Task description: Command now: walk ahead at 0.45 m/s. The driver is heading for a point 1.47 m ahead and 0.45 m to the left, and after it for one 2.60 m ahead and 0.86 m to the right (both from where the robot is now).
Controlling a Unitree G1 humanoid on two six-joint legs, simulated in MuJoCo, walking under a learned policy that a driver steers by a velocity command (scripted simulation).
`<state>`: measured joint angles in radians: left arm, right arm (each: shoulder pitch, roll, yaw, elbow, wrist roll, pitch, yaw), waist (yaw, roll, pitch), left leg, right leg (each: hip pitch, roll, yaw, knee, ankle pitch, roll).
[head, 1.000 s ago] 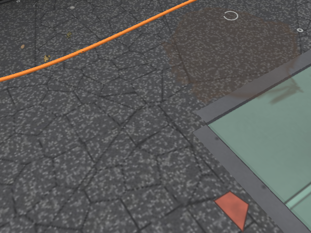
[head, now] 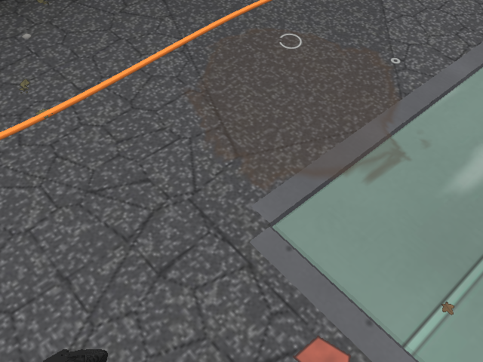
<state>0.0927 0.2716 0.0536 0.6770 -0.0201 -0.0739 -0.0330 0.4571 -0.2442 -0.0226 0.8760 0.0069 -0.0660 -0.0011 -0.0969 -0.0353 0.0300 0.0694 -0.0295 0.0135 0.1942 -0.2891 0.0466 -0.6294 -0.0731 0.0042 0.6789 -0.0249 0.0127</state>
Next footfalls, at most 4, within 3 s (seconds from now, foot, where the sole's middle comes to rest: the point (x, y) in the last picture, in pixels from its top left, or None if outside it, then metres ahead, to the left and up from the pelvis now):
0.14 right None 0.28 -0.13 -0.78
0.68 left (183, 328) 0.58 0.10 -0.78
1.22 right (252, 232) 0.88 -0.12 -0.78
1.74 left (153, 188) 1.08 0.20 -0.78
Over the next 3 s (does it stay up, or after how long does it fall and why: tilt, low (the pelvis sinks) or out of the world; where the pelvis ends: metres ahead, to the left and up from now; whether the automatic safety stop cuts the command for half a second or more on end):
stays up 1.46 0.47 0.00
